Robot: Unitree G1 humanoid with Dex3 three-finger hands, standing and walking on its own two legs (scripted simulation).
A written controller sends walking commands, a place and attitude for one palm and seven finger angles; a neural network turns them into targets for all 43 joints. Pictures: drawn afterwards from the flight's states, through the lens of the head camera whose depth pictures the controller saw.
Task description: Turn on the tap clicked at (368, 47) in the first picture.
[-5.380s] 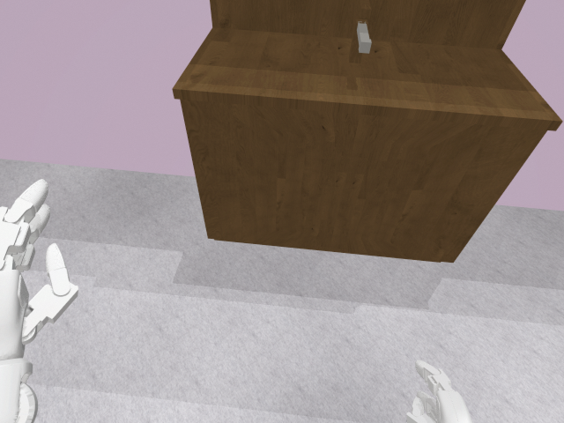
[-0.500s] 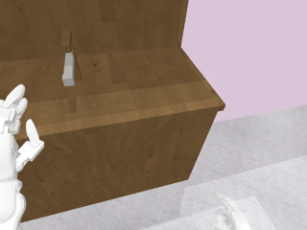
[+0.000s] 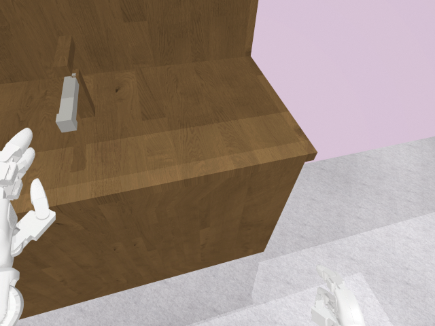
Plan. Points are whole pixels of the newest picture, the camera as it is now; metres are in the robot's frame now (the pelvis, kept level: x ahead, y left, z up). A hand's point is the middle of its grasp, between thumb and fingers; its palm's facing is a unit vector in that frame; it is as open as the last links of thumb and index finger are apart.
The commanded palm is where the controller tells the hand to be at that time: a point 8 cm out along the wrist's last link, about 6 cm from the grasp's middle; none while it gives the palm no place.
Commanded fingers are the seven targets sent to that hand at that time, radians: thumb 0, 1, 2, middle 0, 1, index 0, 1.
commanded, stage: come to a stop and stand still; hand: left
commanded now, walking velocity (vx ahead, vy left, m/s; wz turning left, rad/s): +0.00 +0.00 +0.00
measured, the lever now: (66, 122) +0.44 +0.34 +0.11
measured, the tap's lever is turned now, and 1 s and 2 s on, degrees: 0 0 0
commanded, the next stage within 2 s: look again from close up in 0.24 s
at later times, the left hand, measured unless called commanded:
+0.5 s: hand (46, 223) +0.21 +0.25 +0.15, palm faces +0.41 -0.84 -0.35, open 7.4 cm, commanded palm +0.15 +0.28 +0.17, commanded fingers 0.00 0.90 0.90 -0.20 -0.30 -0.20 -0.30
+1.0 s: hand (53, 212) +0.23 +0.25 +0.15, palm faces +0.44 -0.83 -0.35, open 7.4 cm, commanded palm +0.17 +0.27 +0.17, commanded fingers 0.00 0.90 0.90 -0.20 -0.30 -0.20 -0.30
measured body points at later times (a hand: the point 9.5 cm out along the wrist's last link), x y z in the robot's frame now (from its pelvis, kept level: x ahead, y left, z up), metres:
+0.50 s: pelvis +0.00 -0.01 +0.00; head +0.01 +0.00 +0.45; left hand +0.18 +0.29 +0.17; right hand +0.18 -0.23 -0.07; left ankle -0.01 +0.08 -0.74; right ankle +0.02 -0.13 -0.74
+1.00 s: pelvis +0.02 -0.01 -0.01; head +0.02 +0.00 +0.44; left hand +0.20 +0.29 +0.17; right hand +0.18 -0.23 -0.09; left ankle -0.01 +0.08 -0.74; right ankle +0.02 -0.13 -0.74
